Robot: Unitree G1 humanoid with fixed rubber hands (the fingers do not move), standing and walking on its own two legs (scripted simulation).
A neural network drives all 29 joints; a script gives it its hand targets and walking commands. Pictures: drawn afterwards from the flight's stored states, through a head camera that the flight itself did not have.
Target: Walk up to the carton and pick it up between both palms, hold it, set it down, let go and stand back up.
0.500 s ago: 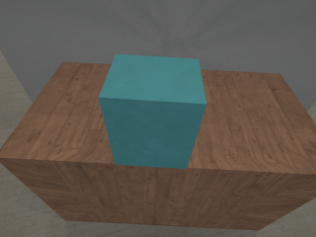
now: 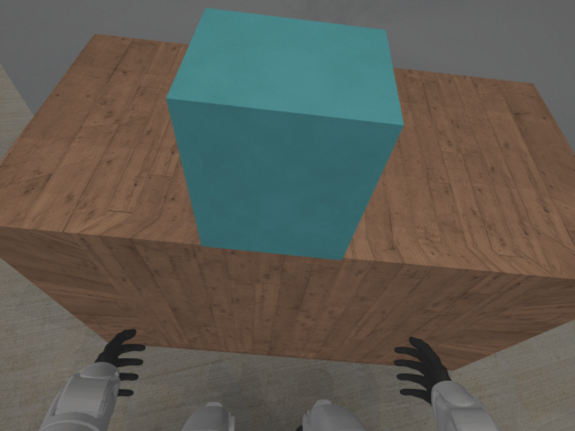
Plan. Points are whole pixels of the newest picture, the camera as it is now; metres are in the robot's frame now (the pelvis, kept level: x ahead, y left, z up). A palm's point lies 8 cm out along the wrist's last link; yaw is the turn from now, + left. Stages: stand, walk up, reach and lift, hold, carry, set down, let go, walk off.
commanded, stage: reach and lift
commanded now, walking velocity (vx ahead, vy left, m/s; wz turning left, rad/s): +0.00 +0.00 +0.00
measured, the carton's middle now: (282, 150) +0.47 +0.02 +0.11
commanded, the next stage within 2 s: none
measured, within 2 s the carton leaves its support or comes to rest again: neither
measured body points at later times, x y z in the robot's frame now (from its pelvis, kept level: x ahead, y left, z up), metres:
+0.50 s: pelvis +0.01 -0.01 +0.04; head +0.03 +0.01 +0.48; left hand +0.19 +0.24 -0.05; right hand +0.17 -0.22 -0.05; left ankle +0.03 +0.13 -0.70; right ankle +0.05 -0.11 -0.70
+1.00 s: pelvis +0.03 +0.01 +0.05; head +0.03 +0.02 +0.50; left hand +0.21 +0.23 -0.01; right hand +0.19 -0.21 +0.00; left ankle +0.03 +0.13 -0.70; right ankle +0.05 -0.11 -0.70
